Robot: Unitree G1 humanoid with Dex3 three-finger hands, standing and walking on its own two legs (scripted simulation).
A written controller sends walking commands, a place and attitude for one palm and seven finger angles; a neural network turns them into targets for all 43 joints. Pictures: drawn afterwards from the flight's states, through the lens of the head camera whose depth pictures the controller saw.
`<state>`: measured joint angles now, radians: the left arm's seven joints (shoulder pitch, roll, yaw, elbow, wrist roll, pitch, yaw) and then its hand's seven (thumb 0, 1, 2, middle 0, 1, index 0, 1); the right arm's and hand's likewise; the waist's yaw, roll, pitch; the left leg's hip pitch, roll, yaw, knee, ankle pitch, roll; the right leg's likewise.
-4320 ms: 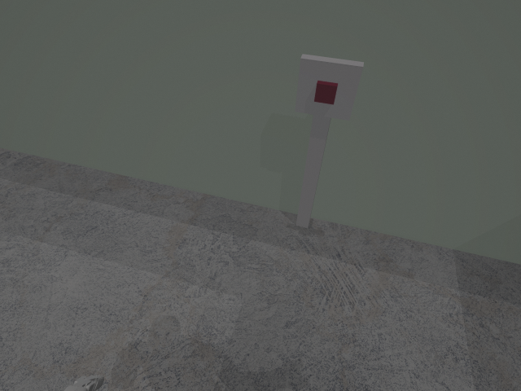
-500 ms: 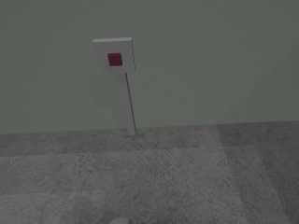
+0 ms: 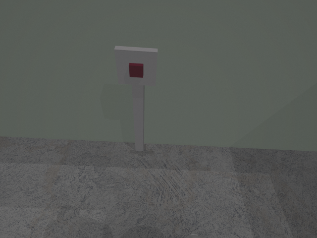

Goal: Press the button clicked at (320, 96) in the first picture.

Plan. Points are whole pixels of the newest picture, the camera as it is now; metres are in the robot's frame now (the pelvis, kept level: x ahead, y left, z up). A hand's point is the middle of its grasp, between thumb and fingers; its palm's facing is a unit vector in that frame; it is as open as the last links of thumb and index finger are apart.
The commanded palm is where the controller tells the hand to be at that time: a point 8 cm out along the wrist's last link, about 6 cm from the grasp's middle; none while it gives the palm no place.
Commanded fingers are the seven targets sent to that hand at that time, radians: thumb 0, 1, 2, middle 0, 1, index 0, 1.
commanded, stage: take the last steps up to it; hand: left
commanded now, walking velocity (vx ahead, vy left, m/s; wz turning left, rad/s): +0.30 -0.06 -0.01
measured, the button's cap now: (136, 70) +0.78 +0.14 -0.03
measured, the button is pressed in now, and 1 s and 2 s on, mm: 0 0 0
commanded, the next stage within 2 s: come to a stop and stand still in 0.58 s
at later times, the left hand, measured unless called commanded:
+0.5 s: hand out of the picture +0.15 +0.15 -0.19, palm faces +0.09 -0.99 -0.14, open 7.3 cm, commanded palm none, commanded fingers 0.00 0.90 0.90 -0.20 -0.30 -0.20 -0.30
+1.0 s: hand (113, 176) +0.34 +0.17 -0.18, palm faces +0.03 -0.97 -0.24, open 7.3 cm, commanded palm none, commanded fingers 0.00 0.90 0.90 -0.20 -0.30 -0.20 -0.30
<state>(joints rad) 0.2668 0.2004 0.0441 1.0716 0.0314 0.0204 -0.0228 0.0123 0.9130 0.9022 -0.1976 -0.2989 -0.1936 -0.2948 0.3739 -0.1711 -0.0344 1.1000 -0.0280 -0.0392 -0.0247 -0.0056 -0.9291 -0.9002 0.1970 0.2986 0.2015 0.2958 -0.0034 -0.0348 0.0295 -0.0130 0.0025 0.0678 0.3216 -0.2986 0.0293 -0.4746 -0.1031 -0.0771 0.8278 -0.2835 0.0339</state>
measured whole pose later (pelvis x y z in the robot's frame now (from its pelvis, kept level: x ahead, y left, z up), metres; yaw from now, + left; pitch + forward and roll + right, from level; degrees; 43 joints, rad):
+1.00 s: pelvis +0.29 -0.02 -0.01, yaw +0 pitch -1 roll +1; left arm 0.18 0.18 0.05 1.04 0.02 0.03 0.03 0.01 0.92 0.90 -0.20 -0.30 -0.19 -0.29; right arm 0.28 -0.09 -0.04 1.11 -0.02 0.01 -0.03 0.00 -0.91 -0.90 0.20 0.30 0.20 0.30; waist -0.02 0.00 0.08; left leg -0.17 0.04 0.17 0.49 -0.29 0.01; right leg -0.32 -0.05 -0.08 0.62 -0.26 0.01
